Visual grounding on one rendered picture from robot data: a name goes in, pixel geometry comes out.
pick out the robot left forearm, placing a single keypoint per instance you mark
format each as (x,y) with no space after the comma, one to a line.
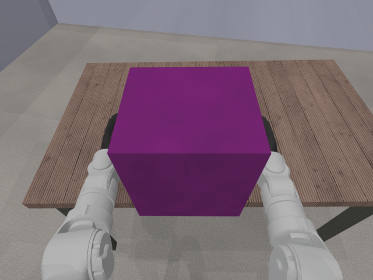
(96,200)

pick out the robot right forearm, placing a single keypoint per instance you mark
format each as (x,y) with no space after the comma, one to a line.
(287,220)

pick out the left robot upper arm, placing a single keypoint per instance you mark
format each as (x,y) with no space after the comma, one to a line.
(79,255)

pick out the table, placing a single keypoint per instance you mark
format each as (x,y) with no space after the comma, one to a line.
(321,125)

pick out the carton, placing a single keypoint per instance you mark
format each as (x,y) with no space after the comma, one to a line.
(189,141)

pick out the right robot upper arm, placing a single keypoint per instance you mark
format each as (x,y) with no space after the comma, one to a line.
(297,262)

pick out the right robot hand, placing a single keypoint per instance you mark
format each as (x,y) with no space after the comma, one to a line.
(270,135)

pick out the left robot hand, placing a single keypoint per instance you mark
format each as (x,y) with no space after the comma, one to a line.
(108,132)

